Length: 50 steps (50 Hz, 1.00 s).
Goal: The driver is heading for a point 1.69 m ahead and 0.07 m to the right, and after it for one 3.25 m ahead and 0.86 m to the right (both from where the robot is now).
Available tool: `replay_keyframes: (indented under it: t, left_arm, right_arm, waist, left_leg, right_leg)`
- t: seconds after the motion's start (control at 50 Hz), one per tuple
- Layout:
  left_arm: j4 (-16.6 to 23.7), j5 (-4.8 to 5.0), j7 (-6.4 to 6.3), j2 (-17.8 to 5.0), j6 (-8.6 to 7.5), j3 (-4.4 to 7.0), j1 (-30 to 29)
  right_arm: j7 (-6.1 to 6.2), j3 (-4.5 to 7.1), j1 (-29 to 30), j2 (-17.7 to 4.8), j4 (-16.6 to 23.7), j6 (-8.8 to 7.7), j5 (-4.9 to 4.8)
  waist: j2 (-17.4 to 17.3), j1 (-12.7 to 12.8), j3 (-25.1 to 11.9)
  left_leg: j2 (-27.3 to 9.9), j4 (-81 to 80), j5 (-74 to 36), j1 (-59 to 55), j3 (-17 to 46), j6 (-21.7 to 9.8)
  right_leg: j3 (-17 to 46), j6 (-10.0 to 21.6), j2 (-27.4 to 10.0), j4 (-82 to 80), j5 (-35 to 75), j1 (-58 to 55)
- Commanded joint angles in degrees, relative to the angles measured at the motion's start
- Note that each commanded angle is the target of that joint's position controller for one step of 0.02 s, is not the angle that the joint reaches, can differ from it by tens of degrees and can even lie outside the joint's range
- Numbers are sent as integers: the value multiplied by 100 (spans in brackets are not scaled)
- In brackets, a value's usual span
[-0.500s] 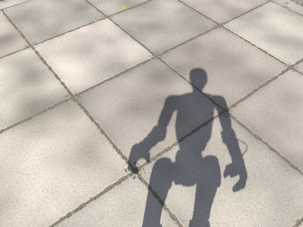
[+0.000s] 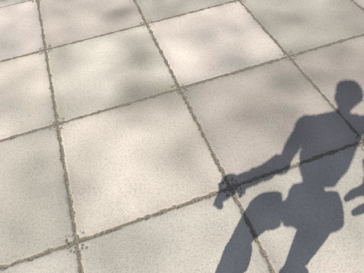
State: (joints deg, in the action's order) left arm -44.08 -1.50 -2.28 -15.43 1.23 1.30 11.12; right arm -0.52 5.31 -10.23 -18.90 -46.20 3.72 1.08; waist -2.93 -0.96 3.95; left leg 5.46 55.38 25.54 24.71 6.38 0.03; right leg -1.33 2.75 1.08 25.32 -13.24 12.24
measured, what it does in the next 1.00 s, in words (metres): walks ahead: left foot, then right foot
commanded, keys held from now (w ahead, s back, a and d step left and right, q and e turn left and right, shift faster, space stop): w+q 0.28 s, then w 0.18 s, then w+e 0.54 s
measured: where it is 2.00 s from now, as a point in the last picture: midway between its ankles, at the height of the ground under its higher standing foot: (178, 183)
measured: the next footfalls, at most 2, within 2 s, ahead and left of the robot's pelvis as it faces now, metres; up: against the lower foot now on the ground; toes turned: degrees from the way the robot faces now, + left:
left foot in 0.40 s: +0.10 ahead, +0.16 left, +0.00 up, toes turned +15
right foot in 0.90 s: +0.45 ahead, +0.09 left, +0.00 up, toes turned +1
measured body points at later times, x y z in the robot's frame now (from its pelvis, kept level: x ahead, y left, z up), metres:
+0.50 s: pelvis +0.09 +0.08 +0.00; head +0.10 +0.10 +0.45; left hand +0.05 +0.35 -0.15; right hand +0.29 -0.14 -0.10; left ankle +0.06 +0.15 -0.74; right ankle +0.04 -0.07 -0.68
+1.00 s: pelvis +0.35 +0.11 -0.02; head +0.38 +0.12 +0.43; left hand +0.46 +0.39 -0.15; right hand +0.40 -0.14 -0.16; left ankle +0.17 +0.21 -0.63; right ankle +0.41 +0.09 -0.74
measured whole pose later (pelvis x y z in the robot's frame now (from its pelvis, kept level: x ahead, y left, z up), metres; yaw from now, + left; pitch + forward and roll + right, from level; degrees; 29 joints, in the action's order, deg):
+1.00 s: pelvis +0.35 +0.11 -0.02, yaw +1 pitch +0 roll -1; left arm -46.7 -0.8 1.5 -16.3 -1.3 3.0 11.0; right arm 0.2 0.2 -17.5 -13.5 -50.6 -4.3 1.5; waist 0.2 -0.5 4.0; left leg 0.5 72.3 21.6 15.5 -1.6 -2.5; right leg -4.6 9.3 7.9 33.1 -11.7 21.9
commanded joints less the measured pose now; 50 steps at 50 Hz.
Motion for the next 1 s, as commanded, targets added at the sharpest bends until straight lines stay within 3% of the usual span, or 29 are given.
replay_keyframes:
  t: [0.02, 0.06, 0.1, 0.18, 0.28, 0.34, 0.38, 0.4, 0.42, 0.44, 0.46, 0.48, 0.5, 0.52, 0.54, 0.58, 0.66, 0.72, 0.78, 0.82, 0.86, 0.88, 0.9, 0.92, 0.94, 0.96, 0.98, 1.0]
  left_arm:
    - [493, -30, -24, -740, -118, 171, -259]
    - [385, -25, 3, -829, -145, 227, 196]
    - [284, -9, 13, -948, -189, 293, 507]
    - [167, -34, 65, -1013, -325, 368, 742]
    - [90, -67, 169, -1103, -442, 443, 781]
    - [-4, -42, 245, -1146, -426, 463, 797]
    - [-42, 46, 281, -1046, -377, 419, 674]
    - [-20, 2, 304, -701, -381, 287, 720]
    - [450, -37, 380, -82, -393, 89, 367]
    - [450, -122, 364, -665, -350, 241, 253]
    - [424, -55, 416, -861, -363, 299, 159]
    - [278, 52, 485, -806, -410, 280, 316]
    - [114, 58, 506, -768, -411, 276, 507]
    - [-45, -2, 514, -747, -357, 267, 695]
    - [-146, -30, 528, -700, -301, 259, 820]
    - [-165, 8, 545, -567, -243, 249, 721]
    - [-11, 18, 548, -434, -215, 233, 67]
    - [132, -26, 580, -230, -253, 126, -442]
    - [365, -40, 623, -80, -272, 8, -979]
    - [363, -29, 589, -181, -267, 23, -782]
    - [131, -42, 542, -395, -273, 104, 81]
    - [-98, -52, 506, -581, -303, 192, 816]
    - [-330, -110, 443, -789, -339, 311, 1606]
    - [-367, -81, 340, -1304, -318, 451, 1819]
    - [-236, 10, 342, -1634, -273, 552, 1541]
    - [-226, 147, 331, -1381, -248, 551, 1218]
    - [-178, 147, 306, -1102, -241, 477, 907]
    - [-198, 114, 306, -837, -261, 414, 696]
  right_arm:
    - [-145, 122, -412, -522, 135, 22, 19]
    - [-263, 90, 5, -517, 296, 23, 37]
    - [-349, 65, 367, -488, 444, 26, 67]
    - [-435, 2, 627, -324, 581, -25, 88]
    - [-511, -102, 969, -171, 825, -127, 55]
    - [-464, -156, 772, -118, 807, -233, 71]
    - [-351, -147, -233, -121, 423, -355, 156]
    - [-264, -36, -1114, -393, 85, -437, 201]
    - [-146, 81, -1726, -1113, 119, -502, 221]
    - [-84, 112, -1515, -1299, 149, -507, 74]
    - [-61, 22, -1165, -978, 200, -500, 34]
    - [-59, -82, -840, -652, 235, -541, 49]
    - [-36, -148, -613, -456, 275, -599, 51]
    - [-7, -196, -517, -338, 280, -666, 48]
    - [3, -220, -544, -298, 238, -732, 43]
    - [3, -218, -824, -317, 72, -824, 13]
    - [31, -275, -1111, -173, -150, -880, 24]
    - [69, -342, -1106, -52, -272, -914, 16]
    - [150, -360, -1356, -131, -493, -922, 1]
    - [215, -343, -1375, -304, -583, -913, 18]
    - [299, -285, -1236, -530, -580, -837, 69]
    - [305, -253, -1135, -625, -528, -791, 95]
    - [267, -236, -937, -686, -424, -777, 62]
    - [191, -345, -1104, -174, -236, -833, 125]
    - [82, -347, -1236, -60, 81, -864, -5]
    - [55, -339, -701, -317, 133, -935, 70]
    - [22, -345, -515, -345, 237, -1009, 17]
    - [36, -340, -515, -318, 200, -1012, 35]
  waist:
    - [1142, -74, -373]
    - [1218, 236, -356]
    - [1149, 417, -229]
    - [1002, 489, -107]
    - [1056, 498, 33]
    - [1038, 345, 62]
    - [619, -179, -191]
    - [-168, -534, -717]
    - [-1757, -773, -997]
    - [-966, -663, -534]
    - [-450, -454, -118]
    - [-303, -209, 10]
    - [-251, -35, -36]
    - [-305, 61, -119]
    - [-286, 111, -211]
    - [-128, 105, -172]
    - [-111, -2, 180]
    - [-93, -57, 321]
    - [-53, -175, 384]
    - [-187, -13, 92]
    - [-370, 419, -441]
    - [-381, 720, -849]
    - [-133, 1166, -1215]
    - [912, 925, -1597]
    - [1611, 570, -2089]
    - [550, 664, -1392]
    - [296, 476, -715]
    - [-117, 201, -268]
  left_leg:
    - [-283, 937, -273, 522, -265, 146]
    - [-379, 630, -406, 890, -369, 213]
    - [-459, 283, -448, 1170, -380, 244]
    - [-619, -371, -520, 1162, -527, 161]
    - [-731, -1343, -399, 447, -899, -120]
    - [-561, -2125, -407, -514, -1135, -380]
    - [-232, -2927, -925, -2094, -1290, -534]
    - [-542, -3317, -517, -3252, -646, -614]
    - [-2424, -4400, 1394, -4087, 2335, -1108]
    - [-2843, -4755, 1338, -3519, 3314, -1563]
    - [-2591, -4532, 711, -3210, 2498, -1511]
    - [-2233, -4514, -217, -2869, 1764, -1299]
    - [-1932, -4585, -990, -2749, 1169, -1083]
    - [-1749, -4620, -1715, -2659, 734, -944]
    - [-1665, -4593, -2479, -2621, 411, -898]
    - [-1653, -4549, -3535, -2607, -42, -833]
    - [-1640, -4757, -4006, -2594, -652, -701]
    - [-1532, -4807, -4432, -2543, -1082, -618]
    - [-1649, -4716, -5337, -2794, -1333, -550]
    - [-1719, -4094, -7134, -3145, -1501, -430]
    - [-1838, -2767, -8384, -3314, -1601, -376]
    - [-1869, -1733, -8076, -3074, -1588, -403]
    - [-1666, -254, -6717, -2269, -1704, -418]
    - [-993, 1633, -1982, -850, -1697, -388]
    - [21, 3252, 593, 1264, -693, -198]
    - [-503, 3076, -132, 1837, -105, -291]
    - [-720, 2599, -632, 1723, -213, -278]
    - [-917, 2092, -784, 1426, -269, -217]
  right_leg:
    - [972, 712, -1304, -1111, 871, -510]
    - [1115, 762, -1417, -1400, -536, -980]
    - [1262, 810, -1625, -1618, -1214, -1307]
    - [1037, 819, -1846, -1799, -1449, -1433]
    - [408, 728, -1910, -1760, -1426, -874]
    - [122, 688, -1863, -1523, -951, -327]
    - [-411, 538, -1598, -483, -280, 470]
    - [-942, 350, -1167, 939, -38, 1002]
    - [-1161, -31, -420, 2951, -1876, 2697]
    - [-257, -19, -238, 3779, -1896, 3426]
    - [93, 61, -587, 3954, -1305, 3479]
    - [149, 85, -714, 3774, -748, 3192]
    - [141, 60, -787, 3585, -399, 2895]
    - [109, 3, -784, 3588, -169, 2645]
    - [91, -32, -703, 3730, -20, 2512]
    - [253, -64, -533, 3876, 145, 2642]
    - [395, -117, -302, 3438, 672, 3181]
    - [33, -96, -227, 2418, 1142, 2973]
    - [-502, 87, -150, 1436, 1180, 2572]
    - [-774, 340, 158, 1106, 882, 1987]
    - [-820, 612, 450, 1046, 381, 1138]
    - [-640, 780, 538, 847, 245, 317]
    - [-242, 1013, 393, 310, 248, -880]
    - [1615, 1398, -1061, 405, 315, -2041]
    - [4711, 2447, -2016, -410, 198, -3202]
    - [4049, 2205, -1868, -840, -223, -2655]
    - [3415, 1997, -1747, -1060, -8, -1736]
    - [2919, 1750, -1491, -1193, 624, -976]
Velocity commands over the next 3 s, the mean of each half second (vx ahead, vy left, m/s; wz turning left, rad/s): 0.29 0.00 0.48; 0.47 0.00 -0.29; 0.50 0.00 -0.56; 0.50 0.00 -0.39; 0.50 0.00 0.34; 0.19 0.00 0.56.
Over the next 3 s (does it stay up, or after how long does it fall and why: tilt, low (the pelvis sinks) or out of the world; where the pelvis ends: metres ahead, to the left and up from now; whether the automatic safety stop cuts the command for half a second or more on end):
stays up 1.27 -0.09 -0.01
